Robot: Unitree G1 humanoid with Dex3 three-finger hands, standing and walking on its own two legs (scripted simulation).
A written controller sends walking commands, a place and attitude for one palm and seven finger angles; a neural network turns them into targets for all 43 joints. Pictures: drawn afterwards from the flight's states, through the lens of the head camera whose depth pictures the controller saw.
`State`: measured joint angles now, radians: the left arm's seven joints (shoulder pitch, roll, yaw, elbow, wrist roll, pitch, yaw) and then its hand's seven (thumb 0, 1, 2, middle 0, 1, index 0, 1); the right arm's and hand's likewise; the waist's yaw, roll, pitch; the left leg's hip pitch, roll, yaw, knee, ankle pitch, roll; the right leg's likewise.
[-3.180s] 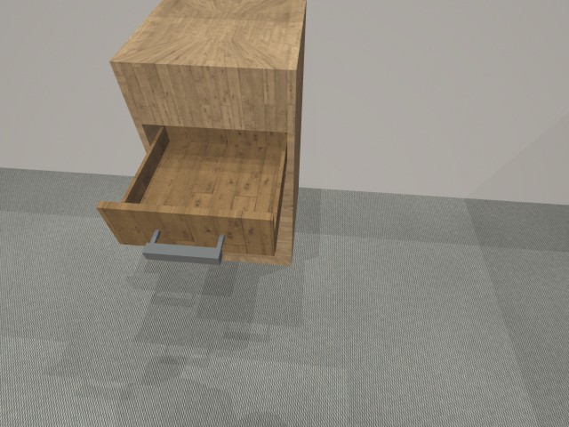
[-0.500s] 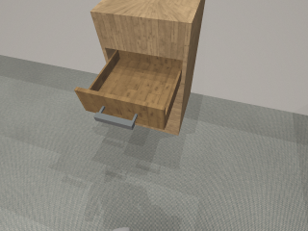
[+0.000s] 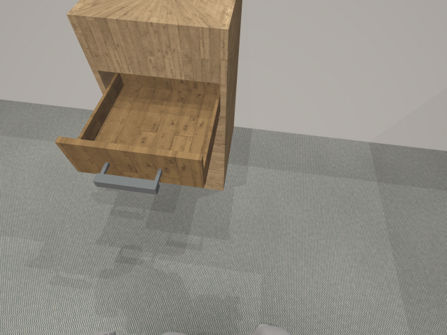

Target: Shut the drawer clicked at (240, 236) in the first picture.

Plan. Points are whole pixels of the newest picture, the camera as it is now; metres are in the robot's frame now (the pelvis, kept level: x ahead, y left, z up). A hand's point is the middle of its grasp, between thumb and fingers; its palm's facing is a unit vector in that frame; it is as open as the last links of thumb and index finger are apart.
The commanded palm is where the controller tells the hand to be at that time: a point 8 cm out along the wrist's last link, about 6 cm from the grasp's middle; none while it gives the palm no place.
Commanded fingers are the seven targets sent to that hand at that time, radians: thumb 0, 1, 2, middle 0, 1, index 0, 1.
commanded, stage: take the last steps up to it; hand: left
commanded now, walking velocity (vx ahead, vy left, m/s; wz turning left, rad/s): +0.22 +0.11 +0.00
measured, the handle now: (129, 176) +0.48 +0.30 -0.16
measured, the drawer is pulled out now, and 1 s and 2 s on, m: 0.30 0.30 0.30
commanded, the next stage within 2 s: come to a stop and stand still in 0.38 s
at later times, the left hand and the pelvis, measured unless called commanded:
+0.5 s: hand (145, 325) +0.14 +0.17 -0.17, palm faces +0.03 -0.98 -0.22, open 7.3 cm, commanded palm none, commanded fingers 0.00 0.90 0.90 -0.20 -0.30 -0.20 -0.30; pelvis +0.09 -0.01 +0.00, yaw -1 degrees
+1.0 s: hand (152, 292) +0.20 +0.17 -0.17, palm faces +0.08 -0.95 -0.30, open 7.4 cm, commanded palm none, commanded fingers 0.00 0.90 0.90 -0.20 -0.30 -0.20 -0.30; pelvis +0.15 -0.04 -0.01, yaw +1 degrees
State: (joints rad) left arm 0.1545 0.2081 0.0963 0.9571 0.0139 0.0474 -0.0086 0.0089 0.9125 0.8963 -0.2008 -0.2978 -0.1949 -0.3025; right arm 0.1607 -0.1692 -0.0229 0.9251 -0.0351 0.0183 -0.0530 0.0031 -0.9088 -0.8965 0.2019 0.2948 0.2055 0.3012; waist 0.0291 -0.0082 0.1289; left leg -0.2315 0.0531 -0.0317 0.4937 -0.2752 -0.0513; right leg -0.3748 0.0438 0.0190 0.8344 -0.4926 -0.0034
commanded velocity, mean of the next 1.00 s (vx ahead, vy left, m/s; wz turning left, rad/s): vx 0.00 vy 0.07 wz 0.01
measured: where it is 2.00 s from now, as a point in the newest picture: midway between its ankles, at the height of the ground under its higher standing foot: outside the picture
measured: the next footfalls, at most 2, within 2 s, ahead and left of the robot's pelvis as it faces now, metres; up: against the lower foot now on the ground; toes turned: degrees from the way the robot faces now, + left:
left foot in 0.32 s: +0.13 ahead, +0.12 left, +0.00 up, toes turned +3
right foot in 0.52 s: +0.17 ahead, -0.11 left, +0.00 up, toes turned +0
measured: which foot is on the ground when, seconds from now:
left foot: down 0.00-0.06, up 0.08-0.30, down 0.32-0.52, up 0.54-0.74, down 0.76-0.98, up 1.00-1.00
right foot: down 0.00-0.32, up 0.34-0.50, down 0.52-1.00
